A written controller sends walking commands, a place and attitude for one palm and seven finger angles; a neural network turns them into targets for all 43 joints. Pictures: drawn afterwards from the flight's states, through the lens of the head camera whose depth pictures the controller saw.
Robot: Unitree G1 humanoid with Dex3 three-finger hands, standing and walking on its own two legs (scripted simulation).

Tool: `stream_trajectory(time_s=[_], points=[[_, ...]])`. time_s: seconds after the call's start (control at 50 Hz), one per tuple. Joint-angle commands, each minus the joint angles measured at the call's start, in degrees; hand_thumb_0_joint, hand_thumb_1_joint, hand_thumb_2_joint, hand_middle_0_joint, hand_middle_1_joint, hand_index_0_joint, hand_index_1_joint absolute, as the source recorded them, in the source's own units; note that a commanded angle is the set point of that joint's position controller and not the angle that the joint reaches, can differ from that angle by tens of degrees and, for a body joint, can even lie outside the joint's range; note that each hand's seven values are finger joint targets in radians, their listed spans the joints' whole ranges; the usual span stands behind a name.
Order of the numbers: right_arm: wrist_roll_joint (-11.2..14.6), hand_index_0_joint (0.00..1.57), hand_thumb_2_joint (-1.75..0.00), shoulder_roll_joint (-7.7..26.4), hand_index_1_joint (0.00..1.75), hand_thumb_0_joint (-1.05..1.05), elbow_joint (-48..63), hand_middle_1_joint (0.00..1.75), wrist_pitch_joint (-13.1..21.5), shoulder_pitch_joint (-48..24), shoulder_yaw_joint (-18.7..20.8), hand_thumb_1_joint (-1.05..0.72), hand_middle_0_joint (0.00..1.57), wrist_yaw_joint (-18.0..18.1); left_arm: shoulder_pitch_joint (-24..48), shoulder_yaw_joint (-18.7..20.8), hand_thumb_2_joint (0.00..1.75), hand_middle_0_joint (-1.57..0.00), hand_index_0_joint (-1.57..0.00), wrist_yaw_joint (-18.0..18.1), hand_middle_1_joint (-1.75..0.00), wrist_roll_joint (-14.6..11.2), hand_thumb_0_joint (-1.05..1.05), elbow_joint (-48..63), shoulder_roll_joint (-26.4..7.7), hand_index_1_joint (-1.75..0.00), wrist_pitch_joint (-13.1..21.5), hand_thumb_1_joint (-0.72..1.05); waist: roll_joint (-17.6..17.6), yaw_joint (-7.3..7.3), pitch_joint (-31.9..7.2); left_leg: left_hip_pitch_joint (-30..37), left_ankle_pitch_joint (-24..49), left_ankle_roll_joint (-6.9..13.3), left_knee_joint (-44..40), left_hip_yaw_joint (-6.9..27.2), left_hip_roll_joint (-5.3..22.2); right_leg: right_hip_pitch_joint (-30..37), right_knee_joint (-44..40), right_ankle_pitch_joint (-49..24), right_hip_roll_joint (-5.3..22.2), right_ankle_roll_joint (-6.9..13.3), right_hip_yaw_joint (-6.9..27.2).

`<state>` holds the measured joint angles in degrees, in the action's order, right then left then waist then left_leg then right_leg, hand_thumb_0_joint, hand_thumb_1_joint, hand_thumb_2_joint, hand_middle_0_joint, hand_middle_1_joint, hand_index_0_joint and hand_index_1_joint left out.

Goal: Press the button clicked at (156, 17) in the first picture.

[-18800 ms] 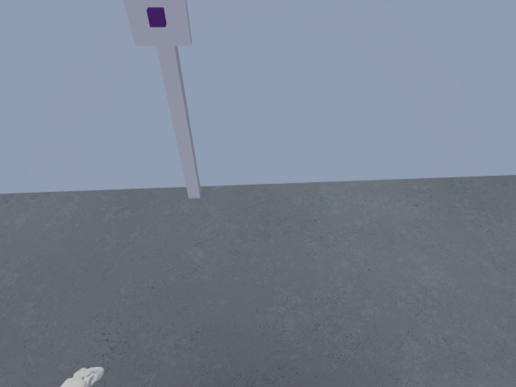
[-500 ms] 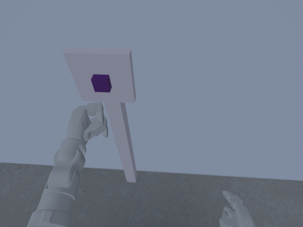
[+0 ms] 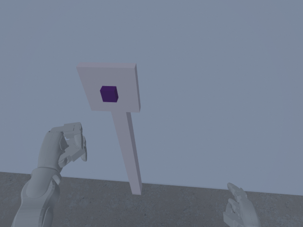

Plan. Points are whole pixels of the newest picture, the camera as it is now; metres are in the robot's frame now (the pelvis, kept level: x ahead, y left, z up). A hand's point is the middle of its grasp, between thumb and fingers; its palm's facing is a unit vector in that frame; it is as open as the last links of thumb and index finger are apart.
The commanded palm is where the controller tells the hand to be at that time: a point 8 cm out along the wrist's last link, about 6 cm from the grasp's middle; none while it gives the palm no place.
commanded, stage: draw the hand back to the body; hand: left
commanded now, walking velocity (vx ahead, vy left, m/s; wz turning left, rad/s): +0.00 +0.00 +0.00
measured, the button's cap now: (109, 93) +0.48 +0.18 +0.12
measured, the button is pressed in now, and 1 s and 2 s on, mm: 0 0 0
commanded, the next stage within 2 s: step back with the hand held close in 0.90 s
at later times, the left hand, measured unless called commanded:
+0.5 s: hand (48, 160) +0.21 +0.23 +0.15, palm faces +0.33 -0.88 -0.36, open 3.1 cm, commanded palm +0.16 +0.28 +0.18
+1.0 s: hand (34, 165) +0.19 +0.25 +0.17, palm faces +0.40 -0.84 -0.38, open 3.1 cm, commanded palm +0.15 +0.29 +0.18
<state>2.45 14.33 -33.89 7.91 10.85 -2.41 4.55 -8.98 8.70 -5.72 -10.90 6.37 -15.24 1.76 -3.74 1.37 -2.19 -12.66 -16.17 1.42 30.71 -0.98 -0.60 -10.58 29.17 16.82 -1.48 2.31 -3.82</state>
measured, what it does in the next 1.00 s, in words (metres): stands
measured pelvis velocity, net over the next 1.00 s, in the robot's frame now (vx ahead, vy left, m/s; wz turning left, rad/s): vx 0.01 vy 0.01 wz -0.01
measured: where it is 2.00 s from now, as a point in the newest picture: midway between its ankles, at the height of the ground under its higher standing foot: outside the picture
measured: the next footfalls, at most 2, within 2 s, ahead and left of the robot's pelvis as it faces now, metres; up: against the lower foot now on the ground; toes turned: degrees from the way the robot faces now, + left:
none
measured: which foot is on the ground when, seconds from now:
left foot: down 0.00-1.00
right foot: down 0.00-1.00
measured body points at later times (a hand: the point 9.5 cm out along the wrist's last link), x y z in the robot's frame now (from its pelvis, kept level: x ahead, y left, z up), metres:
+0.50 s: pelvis +0.01 +0.01 +0.01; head -0.01 -0.01 +0.46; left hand +0.19 +0.28 +0.17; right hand +0.19 -0.20 -0.08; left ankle +0.01 +0.10 -0.73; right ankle -0.01 -0.09 -0.73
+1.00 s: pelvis +0.01 +0.01 +0.01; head -0.01 -0.01 +0.46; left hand +0.16 +0.29 +0.19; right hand +0.20 -0.20 -0.07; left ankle +0.01 +0.10 -0.73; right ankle -0.01 -0.09 -0.73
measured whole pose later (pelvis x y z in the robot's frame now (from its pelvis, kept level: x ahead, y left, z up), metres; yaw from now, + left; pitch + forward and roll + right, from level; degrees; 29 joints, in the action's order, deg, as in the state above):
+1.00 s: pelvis +0.01 +0.01 +0.01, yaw -1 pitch -5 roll -1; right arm 0.0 12.1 -35.5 5.0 11.6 -1.7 3.9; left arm -32.0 15.2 6.8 -3.5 28.2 -18.3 5.4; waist -4.0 3.8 0.3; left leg -5.2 -14.4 2.4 24.1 -1.8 -1.2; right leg -2.8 21.4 14.1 -1.1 1.2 -2.7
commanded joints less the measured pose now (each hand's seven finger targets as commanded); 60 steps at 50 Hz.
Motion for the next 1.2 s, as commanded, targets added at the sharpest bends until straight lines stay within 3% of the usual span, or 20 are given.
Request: stream_trajectory(time_s=[0.0,0.02,0.08,0.14,0.18,0.26,0.32,0.36,0.46,0.58,0.68,0.86,0.9,0.98,1.0,1.02,1.04,1.06,1.12,1.18], points=[[-1.11,0.20,-0.90,4.86,0.30,0.00,8.60,0.30,1.34,-7.25,1.80,-0.90,0.20,-0.07,3.91,3.64,0.90,-1.30,-1.30,7.82,-1.50,4.12,0.00,15.14,-8.22,-1.50,4.94,0.90,6.08,0.38,-1.20,4.30,6.37,1.19,-6.75,1.60,0.93,-0.10,-9.77,-7.26,2.64,-1.36,4.91],[-1.29,0.20,-0.90,4.69,0.30,0.00,8.70,0.30,1.00,-7.40,1.74,-0.90,0.20,-0.12,4.92,3.98,0.90,-1.30,-1.30,8.71,-1.50,4.78,0.00,17.56,-8.93,-1.50,5.47,0.90,3.56,0.36,-2.77,5.40,6.68,1.12,-7.32,1.50,0.76,1.14,-9.71,-7.51,2.72,-1.21,4.85],[-1.78,0.20,-0.90,4.34,0.30,0.00,8.16,0.30,0.31,-8.04,1.71,-0.90,0.20,-0.02,3.69,6.15,0.90,-1.30,-1.30,10.65,-1.50,6.01,0.00,20.41,-11.09,-1.50,6.35,0.90,1.85,0.66,-3.24,7.10,8.13,0.99,-8.42,1.31,0.91,2.93,-10.86,-8.44,2.43,-0.95,4.72],[-1.92,0.20,-0.90,3.86,0.30,0.00,8.22,0.30,0.21,-8.33,1.56,-0.90,0.20,0.03,2.34,6.08,0.90,-1.30,-1.30,11.87,-1.50,6.78,0.00,23.56,-10.70,-1.50,6.96,0.90,-2.28,0.66,-3.71,9.19,9.58,0.78,-9.46,1.43,0.91,3.94,-11.10,-9.82,2.41,-0.62,4.37],[-2.01,0.20,-0.90,4.07,0.30,0.00,7.96,0.30,0.19,-8.69,1.63,-0.90,0.20,-0.12,0.44,5.36,0.90,-1.30,-1.30,12.11,-1.50,7.02,0.00,24.05,-9.99,-1.50,6.93,0.90,0.13,0.67,-2.24,9.29,10.02,0.73,-10.01,1.83,1.12,3.95,-11.82,-9.50,2.02,-0.67,4.20],[-2.16,0.20,-0.90,4.21,0.30,0.00,8.02,0.30,0.12,-8.40,1.94,-0.90,0.20,-0.66,-5.69,5.15,0.90,-1.30,-1.30,12.46,-1.50,7.40,0.00,25.47,-8.64,-1.50,7.17,0.90,1.32,1.04,-1.42,9.80,12.76,0.39,-10.80,2.44,1.57,4.63,-10.75,-11.55,1.69,-0.59,3.22],[-2.30,0.20,-0.90,4.37,0.30,0.00,8.12,0.30,-0.42,-8.29,2.49,-0.90,0.20,-0.90,-10.85,7.39,0.90,-1.30,-1.30,12.42,-1.50,7.25,0.00,25.71,-9.70,-1.50,7.15,0.90,4.75,1.58,-1.10,9.06,14.20,0.63,-10.63,2.27,1.72,5.54,-10.61,-13.00,1.72,-0.74,3.31],[-2.22,0.20,-0.90,4.25,0.30,0.00,8.17,0.30,-0.87,-8.31,2.70,-0.90,0.20,-1.08,-12.70,8.76,0.90,-1.30,-1.30,12.39,-1.50,7.23,0.00,27.15,-10.37,-1.50,7.40,0.90,4.93,1.62,-0.83,8.83,14.80,0.55,-10.23,2.09,1.74,5.47,-10.58,-13.69,1.78,-0.76,3.38],[-2.15,0.20,-0.90,3.90,0.30,0.00,8.59,0.30,-0.72,-7.91,2.67,-0.90,0.20,-1.02,-15.90,11.79,0.90,-1.30,-1.30,12.85,-1.50,7.33,0.00,31.73,-12.20,-1.50,7.90,0.90,-1.19,2.19,-1.20,8.64,16.76,-0.18,-9.97,2.38,1.89,5.95,-9.90,-14.72,1.83,-0.45,3.25],[-1.93,0.20,-0.90,4.08,0.30,0.00,8.83,0.30,0.16,-7.75,3.04,-0.90,0.20,-0.86,-20.21,13.90,0.90,-1.30,-1.30,13.26,-1.50,7.31,0.00,35.11,-13.27,-1.50,7.91,0.90,-0.52,2.50,-0.62,8.76,18.50,-0.56,-9.34,2.72,2.31,5.33,-10.09,-15.29,1.40,-0.44,3.31],[-2.10,0.20,-0.90,4.34,0.30,0.00,8.10,0.30,-0.07,-7.09,3.29,-0.90,0.20,-0.72,-19.56,11.81,0.90,-1.30,-1.30,13.12,-1.50,7.46,0.00,31.94,-10.48,-1.50,7.47,0.90,2.93,1.60,3.35,8.11,14.51,-0.25,-10.08,2.85,2.39,2.52,-11.09,-11.71,1.25,-0.60,3.04],[-2.39,0.20,-0.90,3.90,0.30,0.00,8.28,0.30,0.33,-7.33,2.86,-0.90,0.20,-0.32,-18.53,13.24,0.90,-1.30,-1.30,13.92,-1.50,7.65,0.00,34.76,-12.32,-1.50,7.77,0.90,-0.92,2.53,-0.85,8.84,15.37,-0.33,-9.77,2.87,1.92,5.30,-10.43,-12.90,1.75,-0.41,3.59],[-2.48,0.20,-0.90,3.83,0.30,0.00,8.16,0.30,0.34,-7.49,2.77,-0.90,0.20,-0.23,-19.03,13.45,0.90,-1.30,-1.30,13.90,-1.50,7.44,0.00,34.08,-12.26,-1.50,7.54,0.90,0.96,2.52,0.33,8.24,15.34,-0.27,-9.83,2.93,1.90,5.31,-10.84,-13.26,1.65,-0.40,3.75],[-2.46,0.20,-0.90,3.97,0.30,0.00,7.99,0.30,0.16,-7.51,2.89,-0.90,0.20,-0.28,-19.08,13.38,0.90,-1.30,-1.30,13.66,-1.50,7.53,0.00,33.38,-12.10,-1.50,7.28,0.90,0.98,2.46,1.30,8.28,15.63,-0.28,-9.72,2.61,1.89,4.88,-11.44,-13.52,1.45,-0.41,3.86],[-2.51,0.20,-0.90,4.00,0.30,0.00,7.13,0.30,-0.17,-7.36,2.79,-0.90,0.20,-0.20,-16.47,12.53,0.90,-1.30,-1.30,13.68,-1.50,7.55,0.00,30.19,-11.38,-1.50,7.00,0.90,1.38,1.75,3.15,7.72,14.41,-0.15,-10.10,2.48,1.79,3.88,-11.66,-12.44,1.61,-0.47,3.84],[-1.77,0.20,-0.90,5.33,0.30,0.00,9.72,0.30,-1.35,-6.49,3.38,-0.90,0.20,-0.55,-9.10,20.98,0.90,-1.30,-1.30,13.77,-1.50,7.29,0.00,36.10,-19.86,-1.50,9.46,0.90,1.34,0.00,7.26,2.72,9.77,1.43,-8.92,4.28,3.14,-1.60,-14.40,-13.12,4.43,-0.86,9.93],[-2.21,0.20,-0.90,4.41,0.30,0.00,8.42,0.30,-2.01,-6.17,3.38,-0.90,0.20,-0.46,-15.49,18.26,0.90,-1.30,-1.30,13.19,-1.50,7.29,0.00,30.37,-15.62,-1.50,9.77,0.90,4.33,-0.28,6.14,3.56,9.25,1.57,-7.85,4.88,2.91,-2.11,-14.84,-13.10,5.64,-0.61,10.03],[-2.34,0.20,-0.90,4.46,0.30,0.00,8.70,0.30,-2.59,-6.58,3.49,-0.90,0.20,-0.65,-18.24,15.78,0.90,-1.30,-1.30,12.81,-1.50,7.70,0.00,29.20,-13.40,-1.50,9.59,0.90,4.47,-0.38,5.74,4.50,9.77,1.66,-7.51,4.44,2.95,-2.93,-15.23,-13.41,5.98,-0.80,10.35],[-2.43,0.20,-0.90,5.15,0.30,0.00,9.66,0.30,-3.96,-6.51,3.98,-0.90,0.20,-1.02,-22.17,14.39,0.90,-1.30,-1.30,12.46,-1.50,7.93,0.00,30.79,-12.13,-1.50,10.08,0.90,3.26,-0.49,0.74,4.42,15.14,1.46,-7.32,4.32,3.49,-0.35,-12.46,-17.14,6.13,-1.18,8.47],[-2.26,0.20,-0.90,5.54,0.30,0.00,10.78,0.30,-5.07,-6.61,4.63,-0.90,0.20,-0.96,-25.38,15.58,0.90,-1.30,-1.30,12.75,-1.50,7.83,0.00,34.62,-13.56,-1.50,10.36,0.90,1.32,-0.30,-4.79,4.25,20.26,1.37,-6.86,4.25,4.22,2.27,-9.46,-20.85,5.96,-1.57,7.00]])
